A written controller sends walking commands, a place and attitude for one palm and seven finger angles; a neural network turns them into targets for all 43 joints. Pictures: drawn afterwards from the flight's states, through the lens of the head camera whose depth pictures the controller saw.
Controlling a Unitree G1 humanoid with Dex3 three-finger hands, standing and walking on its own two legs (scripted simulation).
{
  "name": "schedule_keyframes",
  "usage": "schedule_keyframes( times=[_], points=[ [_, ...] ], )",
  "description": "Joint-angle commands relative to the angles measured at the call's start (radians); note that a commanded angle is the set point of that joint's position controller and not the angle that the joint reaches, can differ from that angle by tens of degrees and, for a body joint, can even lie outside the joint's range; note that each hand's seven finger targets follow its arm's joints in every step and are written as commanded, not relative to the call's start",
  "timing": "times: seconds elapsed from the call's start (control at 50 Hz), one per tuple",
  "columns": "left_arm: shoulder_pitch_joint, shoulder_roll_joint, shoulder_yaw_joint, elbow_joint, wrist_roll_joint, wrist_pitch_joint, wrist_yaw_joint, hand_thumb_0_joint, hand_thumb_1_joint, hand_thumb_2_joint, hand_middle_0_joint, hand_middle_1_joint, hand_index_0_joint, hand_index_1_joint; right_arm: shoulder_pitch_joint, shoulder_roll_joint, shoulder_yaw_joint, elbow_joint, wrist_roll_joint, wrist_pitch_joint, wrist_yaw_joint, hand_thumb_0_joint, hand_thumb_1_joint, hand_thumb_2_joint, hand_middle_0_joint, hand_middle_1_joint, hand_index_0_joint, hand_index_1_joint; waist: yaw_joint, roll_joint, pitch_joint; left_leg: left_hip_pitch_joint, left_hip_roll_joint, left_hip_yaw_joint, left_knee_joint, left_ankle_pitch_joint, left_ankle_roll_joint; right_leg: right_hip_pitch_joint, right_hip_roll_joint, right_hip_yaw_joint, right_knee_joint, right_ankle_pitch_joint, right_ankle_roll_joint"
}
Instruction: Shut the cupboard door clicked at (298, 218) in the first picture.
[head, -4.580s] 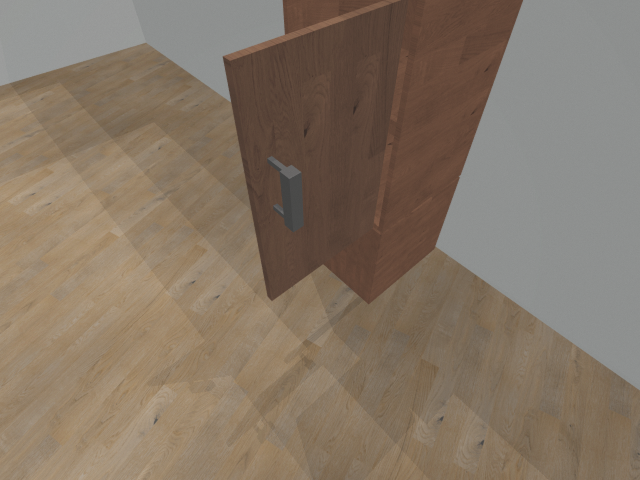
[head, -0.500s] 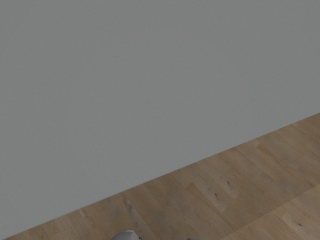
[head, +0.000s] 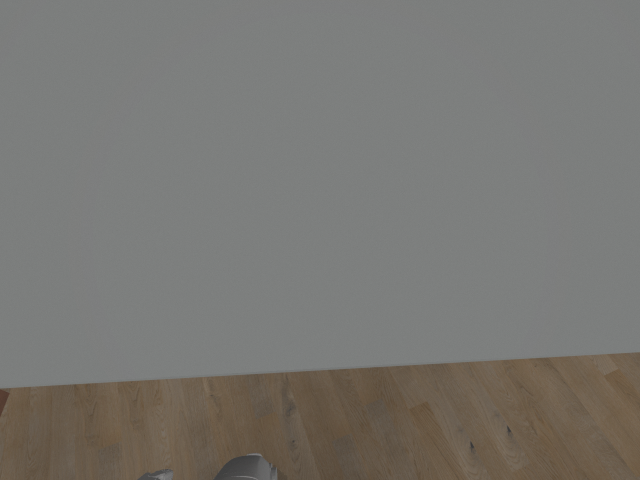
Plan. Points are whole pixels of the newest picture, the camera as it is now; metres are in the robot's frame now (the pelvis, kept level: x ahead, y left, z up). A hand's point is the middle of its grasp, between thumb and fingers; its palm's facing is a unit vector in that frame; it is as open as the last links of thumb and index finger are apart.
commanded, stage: turn to face it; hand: left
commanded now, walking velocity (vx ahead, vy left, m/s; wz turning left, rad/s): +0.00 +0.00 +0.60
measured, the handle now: out of the picture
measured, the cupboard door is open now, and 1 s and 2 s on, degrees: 90 90 90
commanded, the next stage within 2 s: none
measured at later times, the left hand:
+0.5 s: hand out of the picture +0.05 +0.19 -0.16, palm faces +0.31 -0.90 -0.31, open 7.4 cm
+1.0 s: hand out of the picture -0.03 +0.18 -0.17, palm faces +0.60 -0.75 -0.27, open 7.4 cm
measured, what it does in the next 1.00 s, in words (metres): steps on the spot, turning left: left foot, then right foot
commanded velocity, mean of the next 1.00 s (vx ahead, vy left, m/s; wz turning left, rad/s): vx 0.00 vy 0.00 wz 0.60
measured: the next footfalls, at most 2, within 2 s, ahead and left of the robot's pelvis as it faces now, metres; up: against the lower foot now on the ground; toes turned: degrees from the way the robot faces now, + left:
left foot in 0.10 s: +0.04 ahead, +0.13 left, +0.00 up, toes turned +12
right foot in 0.42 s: +0.10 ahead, -0.14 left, +0.00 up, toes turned +12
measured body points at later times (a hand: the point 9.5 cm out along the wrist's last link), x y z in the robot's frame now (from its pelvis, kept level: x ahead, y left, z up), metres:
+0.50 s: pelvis +0.02 -0.04 -0.01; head +0.07 -0.05 +0.43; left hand +0.03 +0.24 -0.13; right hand +0.19 -0.26 -0.17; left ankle -0.02 +0.10 -0.69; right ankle +0.06 -0.15 -0.74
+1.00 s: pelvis +0.03 -0.05 +0.00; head +0.07 -0.01 +0.44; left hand -0.06 +0.22 -0.15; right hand +0.24 -0.21 -0.14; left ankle -0.04 +0.05 -0.74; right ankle +0.10 -0.17 -0.69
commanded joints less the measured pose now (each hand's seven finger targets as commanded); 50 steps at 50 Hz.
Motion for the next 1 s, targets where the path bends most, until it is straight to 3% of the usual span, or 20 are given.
schedule_keyframes(
  times=[0.0, 0.04, 0.06, 0.08, 0.1, 0.14, 0.2, 0.28, 0.36, 0.38, 0.4, 0.42, 0.5, 0.62, 0.7, 0.72, 0.74, 0.76, 0.84, 0.98],
  points=[
    [0.081, 0.228, 0.061, -0.031, 0.002, -0.010, 0.009, 0.000, 0.900, 0.900, -0.200, -0.300, -0.200, -0.300, -0.074, -0.029, 0.012, -0.113, 0.005, -0.041, 0.004, 0.000, -0.900, -0.900, 0.200, 0.300, 0.200, 0.300, 0.052, -0.179, -0.154, 0.027, -0.029, 0.054, -0.226, 0.035, 0.016, 0.216, -0.225, 0.099, -0.015, 0.793, -0.086],
    [0.056, 0.236, 0.066, -0.040, -0.010, -0.009, 0.004, 0.000, 0.900, 0.900, -0.200, -0.300, -0.200, -0.300, 0.014, -0.076, 0.003, -0.093, -0.002, -0.049, -0.001, 0.000, -0.900, -0.900, 0.200, 0.300, 0.200, 0.300, -0.006, -0.126, -0.201, 0.225, -0.035, 0.060, -0.405, 0.214, 0.038, 0.128, -0.210, 0.039, 0.130, 0.743, -0.033],
    [0.045, 0.211, 0.062, -0.062, -0.018, -0.006, -0.001, 0.000, 0.900, 0.900, -0.200, -0.300, -0.200, -0.300, 0.091, -0.153, -0.018, -0.077, -0.010, -0.058, -0.004, 0.000, -0.900, -0.900, 0.200, 0.300, 0.200, 0.300, -0.051, 0.047, -0.263, 0.448, 0.093, -0.081, -0.453, 0.493, 0.095, -0.069, -0.159, 0.003, 0.305, 0.504, 0.022],
    [0.007, 0.135, 0.038, -0.109, -0.023, -0.002, -0.010, 0.000, 0.900, 0.900, -0.200, -0.300, -0.200, -0.300, 0.162, -0.271, -0.048, -0.068, -0.013, -0.060, -0.011, 0.000, -0.900, -0.900, 0.200, 0.300, 0.200, 0.300, -0.095, 0.362, -0.270, 0.588, 0.388, -0.466, -0.463, 0.959, 0.273, -0.375, -0.004, 0.010, 0.541, -0.285, 0.094],
    [-0.070, 0.154, 0.030, -0.144, -0.008, 0.016, 0.001, 0.000, 0.900, 0.900, -0.200, -0.300, -0.200, -0.300, 0.214, -0.278, -0.045, -0.044, -0.002, -0.052, -0.017, 0.000, -0.900, -0.900, 0.200, 0.300, 0.200, 0.300, -0.106, 0.200, -0.249, 0.553, 0.436, -0.441, -0.444, 0.998, 0.322, -0.424, -0.002, 0.141, 0.634, -0.331, 0.081],
    [-0.089, 0.134, 0.037, -0.109, -0.014, 0.021, 0.007, 0.000, 0.900, 0.900, -0.200, -0.300, -0.200, -0.300, 0.133, -0.231, -0.036, -0.058, -0.006, -0.060, -0.041, 0.000, -0.900, -0.900, 0.200, 0.300, 0.200, 0.300, -0.076, 0.272, -0.205, 0.440, 0.335, -0.375, -0.463, 0.875, 0.287, -0.433, -0.001, 0.206, 0.672, -0.239, 0.087],
    [-0.026, 0.128, 0.043, -0.069, -0.013, 0.034, -0.011, 0.000, 0.900, 0.900, -0.200, -0.300, -0.200, -0.300, -0.002, -0.186, -0.021, -0.091, -0.009, -0.063, -0.041, 0.000, -0.900, -0.900, 0.200, 0.300, 0.200, 0.300, -0.001, 0.193, -0.144, 0.297, 0.219, -0.256, -0.499, 0.632, 0.217, -0.333, 0.025, 0.192, 0.571, -0.112, 0.085],
    [-0.021, 0.115, 0.042, -0.074, -0.014, 0.036, -0.014, 0.000, 0.900, 0.900, -0.200, -0.300, -0.200, -0.300, -0.030, -0.196, -0.029, -0.097, -0.015, -0.054, -0.031, 0.000, -0.900, -0.900, 0.200, 0.300, 0.200, 0.300, 0.003, 0.187, -0.116, 0.179, 0.186, -0.294, -0.526, 0.411, 0.207, -0.193, 0.076, 0.153, 0.336, -0.101, 0.075],
    [0.097, 0.137, 0.052, -0.060, -0.013, 0.013, -0.010, 0.000, 0.900, 0.900, -0.200, -0.300, -0.200, -0.300, -0.089, -0.180, -0.036, -0.123, -0.005, -0.042, -0.026, 0.000, -0.900, -0.900, 0.200, 0.300, 0.200, 0.300, 0.060, 0.168, -0.137, 0.040, 0.115, -0.308, -0.406, 0.308, 0.150, 0.071, 0.104, 0.127, -0.017, 0.074, 0.063],
    [0.137, 0.204, 0.067, -0.060, -0.001, 0.001, -0.001, 0.000, 0.900, 0.900, -0.200, -0.300, -0.200, -0.300, -0.081, -0.124, -0.030, -0.138, 0.004, -0.041, -0.021, 0.000, -0.900, -0.900, 0.200, 0.300, 0.200, 0.300, 0.083, -0.028, -0.144, -0.097, 0.016, -0.227, -0.238, 0.126, 0.087, 0.182, -0.057, 0.295, -0.194, 0.038, 0.023],
    [0.130, 0.295, 0.080, -0.074, 0.010, -0.003, 0.006, 0.000, 0.900, 0.900, -0.200, -0.300, -0.200, -0.300, -0.088, -0.065, -0.020, -0.165, 0.005, -0.042, -0.014, 0.000, -0.900, -0.900, 0.200, 0.300, 0.200, 0.300, 0.095, -0.313, -0.128, -0.191, -0.114, -0.081, 0.044, -0.163, 0.018, 0.159, -0.329, 0.582, -0.299, 0.106, -0.096],
    [0.100, 0.273, 0.069, -0.082, 0.000, -0.003, 0.010, 0.000, 0.900, 0.900, -0.200, -0.300, -0.200, -0.300, -0.086, -0.099, -0.027, -0.160, -0.004, -0.038, -0.012, 0.000, -0.900, -0.900, 0.200, 0.300, 0.200, 0.300, 0.078, -0.254, -0.129, -0.159, -0.052, -0.145, 0.246, -0.169, 0.035, 0.060, -0.364, 0.548, -0.281, 0.148, -0.157],
    [-0.047, 0.162, 0.040, -0.117, 0.000, -0.003, 0.015, 0.000, 0.900, 0.900, -0.200, -0.300, -0.200, -0.300, -0.040, -0.055, -0.019, -0.099, 0.000, -0.016, 0.006, 0.000, -0.900, -0.900, 0.200, 0.300, 0.200, 0.300, -0.007, -0.188, -0.089, -0.097, 0.003, -0.088, 0.335, 0.017, 0.003, -0.024, -0.191, 0.219, -0.209, 0.321, -0.101],
    [0.067, 0.211, 0.061, -0.071, 0.004, -0.007, 0.015, 0.000, 0.900, 0.900, -0.200, -0.300, -0.200, -0.300, -0.106, -0.012, 0.006, -0.110, 0.005, -0.031, 0.010, 0.000, -0.900, -0.900, 0.200, 0.300, 0.200, 0.300, 0.066, -0.143, -0.125, -0.020, -0.009, 0.011, -0.073, -0.044, 0.000, 0.162, -0.240, 0.149, -0.122, 0.563, -0.123],
    [0.049, 0.219, 0.072, -0.055, -0.007, -0.001, 0.005, 0.000, 0.900, 0.900, -0.200, -0.300, -0.200, -0.300, -0.011, -0.045, 0.003, -0.092, 0.004, -0.046, 0.004, 0.000, -0.900, -0.900, 0.200, 0.300, 0.200, 0.300, 0.018, -0.104, -0.172, 0.200, -0.015, 0.024, -0.393, 0.156, 0.027, 0.091, -0.229, 0.068, 0.032, 0.505, -0.050],
    [0.041, 0.194, 0.071, -0.071, -0.015, 0.006, 0.001, 0.000, 0.900, 0.900, -0.200, -0.300, -0.200, -0.300, 0.063, -0.108, -0.014, -0.079, -0.002, -0.056, 0.001, 0.000, -0.900, -0.900, 0.200, 0.300, 0.200, 0.300, -0.025, 0.035, -0.216, 0.372, 0.071, -0.084, -0.488, 0.354, 0.068, -0.053, -0.186, 0.020, 0.188, 0.358, 0.006],
    [0.014, 0.121, 0.051, -0.114, -0.022, 0.012, -0.008, 0.000, 0.900, 0.900, -0.200, -0.300, -0.200, -0.300, 0.123, -0.228, -0.045, -0.071, -0.013, -0.059, -0.007, 0.000, -0.900, -0.900, 0.200, 0.300, 0.200, 0.300, -0.062, 0.356, -0.211, 0.504, 0.352, -0.461, -0.515, 0.736, 0.219, -0.359, -0.029, -0.001, 0.410, -0.238, 0.090],
    [-0.071, 0.128, 0.039, -0.153, -0.008, 0.022, -0.003, 0.000, 0.900, 0.900, -0.200, -0.300, -0.200, -0.300, 0.192, -0.260, -0.050, -0.046, -0.012, -0.050, -0.016, 0.000, -0.900, -0.900, 0.200, 0.300, 0.200, 0.300, -0.097, 0.280, -0.198, 0.449, 0.429, -0.489, -0.514, 0.750, 0.312, -0.405, -0.002, 0.113, 0.546, -0.347, 0.078],
    [-0.067, 0.118, 0.048, -0.084, -0.012, 0.031, -0.009, 0.000, 0.900, 0.900, -0.200, -0.300, -0.200, -0.300, 0.044, -0.165, -0.022, -0.075, -0.011, -0.065, -0.044, 0.000, -0.900, -0.900, 0.200, 0.300, 0.200, 0.300, -0.013, 0.194, -0.150, 0.328, 0.236, -0.312, -0.515, 0.665, 0.227, -0.387, 0.015, 0.201, 0.625, -0.107, 0.084],
    [-0.053, 0.102, 0.040, -0.085, -0.020, 0.031, -0.009, 0.000, 0.900, 0.900, -0.200, -0.300, -0.200, -0.300, 0.016, -0.177, -0.030, -0.075, -0.016, -0.054, -0.035, 0.000, -0.900, -0.900, 0.200, 0.300, 0.200, 0.300, -0.004, 0.199, -0.128, 0.224, 0.182, -0.342, -0.508, 0.517, 0.211, -0.175, 0.090, 0.159, 0.257, -0.104, 0.073]
  ],
)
